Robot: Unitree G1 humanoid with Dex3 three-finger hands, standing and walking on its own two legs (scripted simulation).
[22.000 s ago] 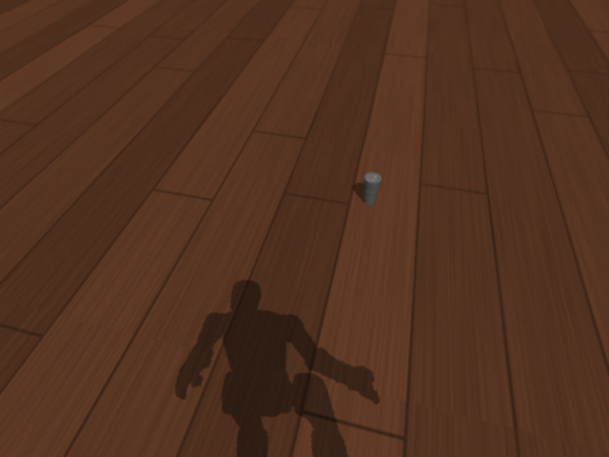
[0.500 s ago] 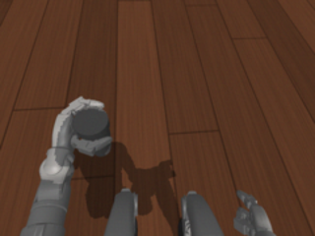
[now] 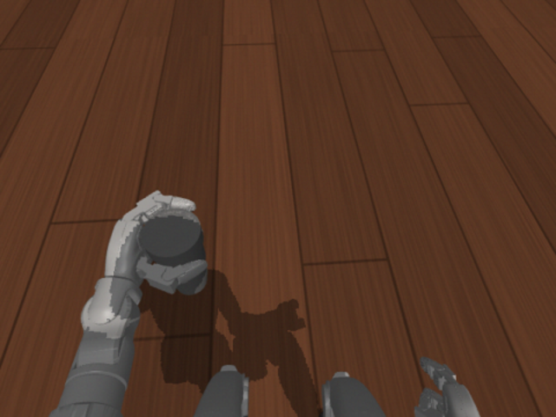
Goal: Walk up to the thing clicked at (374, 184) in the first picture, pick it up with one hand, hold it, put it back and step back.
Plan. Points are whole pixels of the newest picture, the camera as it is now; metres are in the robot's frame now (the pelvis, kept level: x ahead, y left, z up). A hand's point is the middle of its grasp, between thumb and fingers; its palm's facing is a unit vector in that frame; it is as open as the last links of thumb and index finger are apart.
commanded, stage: lift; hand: left
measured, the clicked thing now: (182, 258) +0.34 +0.16 -0.01
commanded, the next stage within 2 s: hold in 0.64 s
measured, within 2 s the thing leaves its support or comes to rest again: neither
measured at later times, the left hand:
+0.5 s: hand (173, 229) +0.35 +0.16 +0.06, palm faces -0.07 -1.00 +0.00, open 10.2 cm
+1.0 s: hand (170, 227) +0.34 +0.16 +0.08, palm faces -0.07 -1.00 -0.01, open 10.2 cm
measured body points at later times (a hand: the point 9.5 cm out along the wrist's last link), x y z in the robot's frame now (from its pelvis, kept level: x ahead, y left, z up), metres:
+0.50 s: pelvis +0.02 +0.00 +0.03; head +0.08 +0.01 +0.48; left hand +0.35 +0.21 +0.07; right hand +0.14 -0.25 -0.08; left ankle +0.04 +0.13 -0.65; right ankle +0.02 -0.14 -0.65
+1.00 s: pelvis +0.02 +0.00 +0.04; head +0.06 +0.01 +0.49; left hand +0.34 +0.21 +0.09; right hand +0.15 -0.25 -0.07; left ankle +0.04 +0.13 -0.65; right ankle +0.02 -0.14 -0.65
